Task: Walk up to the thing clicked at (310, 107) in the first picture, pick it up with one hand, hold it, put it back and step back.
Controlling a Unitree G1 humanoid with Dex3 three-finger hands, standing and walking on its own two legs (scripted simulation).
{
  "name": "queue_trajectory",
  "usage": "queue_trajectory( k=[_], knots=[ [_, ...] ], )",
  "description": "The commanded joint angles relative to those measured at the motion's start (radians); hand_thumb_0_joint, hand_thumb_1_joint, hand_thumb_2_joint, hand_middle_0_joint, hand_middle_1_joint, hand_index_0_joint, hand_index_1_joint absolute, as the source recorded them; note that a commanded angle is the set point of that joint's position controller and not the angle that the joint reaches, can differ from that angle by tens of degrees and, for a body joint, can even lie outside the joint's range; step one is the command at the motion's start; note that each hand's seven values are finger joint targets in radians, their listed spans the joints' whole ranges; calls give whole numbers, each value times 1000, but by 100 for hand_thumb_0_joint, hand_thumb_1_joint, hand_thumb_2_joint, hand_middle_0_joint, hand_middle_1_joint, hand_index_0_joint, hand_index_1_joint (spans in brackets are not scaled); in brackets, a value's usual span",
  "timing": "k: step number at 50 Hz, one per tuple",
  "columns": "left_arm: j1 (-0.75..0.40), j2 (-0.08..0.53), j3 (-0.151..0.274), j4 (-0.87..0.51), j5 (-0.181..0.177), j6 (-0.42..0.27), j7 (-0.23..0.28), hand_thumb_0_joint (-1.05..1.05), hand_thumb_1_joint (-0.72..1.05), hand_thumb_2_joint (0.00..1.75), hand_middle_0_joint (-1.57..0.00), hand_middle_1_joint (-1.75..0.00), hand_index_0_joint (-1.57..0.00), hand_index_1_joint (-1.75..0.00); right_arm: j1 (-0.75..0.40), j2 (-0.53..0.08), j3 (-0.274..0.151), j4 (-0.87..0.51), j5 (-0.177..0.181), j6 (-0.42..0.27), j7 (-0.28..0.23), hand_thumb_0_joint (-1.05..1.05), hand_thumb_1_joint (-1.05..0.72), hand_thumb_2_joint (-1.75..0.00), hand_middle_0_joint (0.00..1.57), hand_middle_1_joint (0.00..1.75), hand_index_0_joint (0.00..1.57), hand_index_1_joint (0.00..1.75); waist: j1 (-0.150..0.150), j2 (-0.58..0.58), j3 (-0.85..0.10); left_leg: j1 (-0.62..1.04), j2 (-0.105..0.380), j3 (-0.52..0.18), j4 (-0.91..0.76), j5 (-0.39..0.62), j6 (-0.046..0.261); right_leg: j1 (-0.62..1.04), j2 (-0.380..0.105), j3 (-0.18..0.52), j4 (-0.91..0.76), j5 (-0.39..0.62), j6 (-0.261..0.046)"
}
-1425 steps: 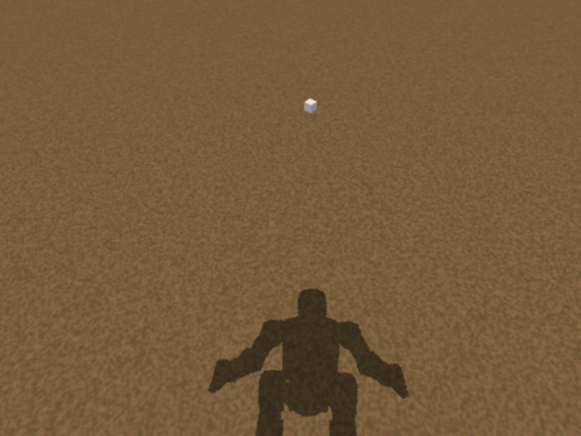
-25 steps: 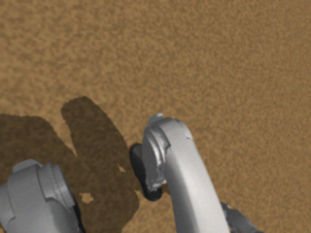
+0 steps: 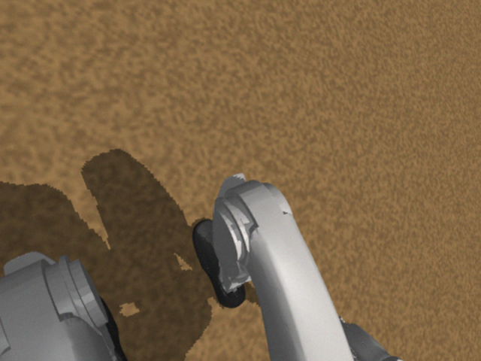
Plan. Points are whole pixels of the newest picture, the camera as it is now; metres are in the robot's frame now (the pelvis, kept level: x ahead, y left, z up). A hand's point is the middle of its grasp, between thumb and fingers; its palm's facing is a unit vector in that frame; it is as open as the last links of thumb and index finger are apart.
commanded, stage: open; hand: left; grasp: from above
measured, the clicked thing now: out of the picture +0.50 +0.29 -0.28
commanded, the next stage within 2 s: withdraw in 0.82 s
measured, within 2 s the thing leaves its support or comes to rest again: neither
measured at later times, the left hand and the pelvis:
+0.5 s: hand out of the picture +0.49 +0.30 -0.24, palm faces -0.46 -0.09 -0.88, open 11.5 cm; pelvis +0.00 +0.00 +0.00, yaw -1 degrees
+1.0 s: hand out of the picture +0.49 +0.30 -0.24, palm faces -0.46 -0.08 -0.89, open 12.6 cm; pelvis +0.00 +0.00 +0.01, yaw -1 degrees
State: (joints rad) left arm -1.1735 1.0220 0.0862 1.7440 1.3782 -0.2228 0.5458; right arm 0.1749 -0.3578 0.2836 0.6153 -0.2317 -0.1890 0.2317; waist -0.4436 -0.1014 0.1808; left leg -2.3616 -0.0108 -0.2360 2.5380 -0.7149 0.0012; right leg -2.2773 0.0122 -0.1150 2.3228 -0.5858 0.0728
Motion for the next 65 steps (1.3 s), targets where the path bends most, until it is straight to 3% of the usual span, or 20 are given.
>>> queue_trajectory(
  k=[1,8,11,14,19,26,29,30,31,34,41,42,46,48,50,54,56,57,62,65],
  knots=[
    [-283,194,0,-131,-21,-7,47,0,11,61,-68,-47,-66,-50,197,-327,-92,17,0,9,-19,0,-91,-90,20,30,20,30,-70,522,-652,492,29,93,-278,202,3,388,38,-150,-175,188,-93],
    [-264,212,13,-148,-28,2,38,0,-3,67,-57,-53,-54,-56,219,-328,-89,32,-2,7,-20,0,-90,-90,20,30,20,30,-72,539,-649,513,37,90,-277,240,-1,387,36,-151,-184,216,-92],
    [-255,198,-4,-148,-30,7,30,0,-9,69,-53,-56,-50,-59,211,-322,-85,26,-2,8,-20,0,-90,-90,20,30,20,30,-76,534,-655,516,35,95,-271,251,0,401,38,-147,-183,229,-90],
    [-235,209,5,-150,-37,15,27,0,-13,73,-50,-59,-47,-63,203,-335,-98,17,4,12,-23,0,-91,-91,20,30,20,30,-52,549,-663,522,34,92,-284,236,-3,388,37,-147,-179,208,-97],
    [-255,215,17,-179,-37,17,26,0,-18,80,-46,-63,-42,-68,217,-328,-93,15,4,22,-25,0,-90,-91,20,30,20,30,-64,536,-665,499,34,94,-281,238,2,402,37,-148,-188,215,-96],
    [-250,191,-4,-190,-42,7,10,0,-28,85,-38,-67,-33,-73,215,-327,-93,14,3,26,-27,0,-90,-90,20,30,20,30,-69,530,-661,518,34,91,-280,241,0,397,36,-146,-192,214,-95],
    [-261,183,-3,-183,-45,2,6,0,-26,87,-38,-70,-33,-75,218,-323,-85,20,-1,25,-23,0,-90,-90,20,30,20,30,-83,544,-632,526,37,82,-289,228,-4,364,33,-153,-191,198,-95],
    [-259,193,2,-192,-43,-3,9,0,-26,87,-37,-71,-33,-75,218,-331,-87,18,-1,27,-25,0,-90,-90,20,30,20,30,-73,551,-641,541,36,75,-297,231,-8,358,31,-158,-193,195,-98],
    [-246,180,-16,-159,-43,1,5,0,-26,87,-37,-72,-33,-76,207,-323,-80,10,1,27,-25,0,-90,-90,20,30,20,30,-81,532,-626,527,37,78,-296,212,-6,362,34,-155,-190,187,-97],
    [-264,201,-1,-217,-31,-2,10,0,-28,89,-36,-72,-31,-77,216,-326,-85,15,1,28,-25,0,-90,-90,20,30,20,30,-71,563,-667,554,38,79,-286,260,-7,373,33,-151,-183,224,-96],
    [-254,209,8,-182,-34,5,20,0,-29,87,-34,-71,-29,-76,223,-325,-75,14,-3,22,-22,0,-90,-90,20,30,20,30,-84,540,-624,525,40,77,-291,238,-6,365,31,-152,-191,208,-95],
    [-236,216,9,-183,-40,7,23,0,-29,87,-33,-72,-29,-76,214,-326,-78,12,1,25,-25,0,-90,-90,20,30,20,30,-68,543,-642,524,39,80,-304,232,-4,387,37,-150,-195,202,-95],
    [-229,210,4,-185,-37,15,21,0,-28,90,-34,-74,-29,-79,215,-332,-90,-1,2,26,-27,0,-90,-90,20,30,20,30,-62,548,-664,529,37,84,-304,226,-4,397,38,-150,-192,200,-96],
    [-259,213,5,-200,-42,15,18,0,-38,85,-26,-84,-25,-85,213,-334,-89,3,0,19,-26,0,-92,-91,20,30,20,30,-70,561,-659,554,39,81,-290,234,-7,366,32,-149,-186,205,-96],
    [-298,285,62,-296,-46,12,35,0,-42,88,-24,-87,-23,-88,225,-342,-98,6,5,22,-26,0,-92,-91,20,30,20,30,-45,613,-725,583,41,77,-304,261,-12,387,29,-147,-187,222,-100],
    [-275,241,80,-325,-54,50,51,0,-45,91,-22,-89,-20,-90,242,-326,-135,4,5,14,-13,0,-92,-91,20,30,20,30,-32,627,-773,586,34,107,-316,253,-7,423,35,-133,-199,230,-100],
    [-284,205,84,-433,-87,83,50,0,-48,93,-20,-90,-18,-92,242,-305,-160,0,17,14,0,0,-92,-91,20,30,20,30,20,718,-896,678,34,110,-353,290,-19,427,29,-126,-195,250,-106],
    [-306,138,51,-481,-108,101,41,0,-50,95,-19,-91,-17,-94,227,-295,-173,4,25,13,8,0,-92,-91,20,30,20,30,29,753,-923,706,33,109,-355,298,-24,375,24,-124,-185,254,-110],
    [-192,25,4,-512,-168,214,-47,0,-50,96,-18,-93,-16,-96,234,-274,-230,45,80,59,31,0,-92,-91,20,30,20,30,100,708,-975,664,20,142,-390,365,-14,361,29,-95,-203,281,-114],
    [-177,-61,-50,-530,-212,256,-143,0,-44,93,-22,-90,-20,-93,249,-256,-251,54,102,103,24,0,-92,-91,20,30,20,30,88,566,-899,587,12,164,-423,307,7,399,35,-72,-256,252,-114]
  ],
)
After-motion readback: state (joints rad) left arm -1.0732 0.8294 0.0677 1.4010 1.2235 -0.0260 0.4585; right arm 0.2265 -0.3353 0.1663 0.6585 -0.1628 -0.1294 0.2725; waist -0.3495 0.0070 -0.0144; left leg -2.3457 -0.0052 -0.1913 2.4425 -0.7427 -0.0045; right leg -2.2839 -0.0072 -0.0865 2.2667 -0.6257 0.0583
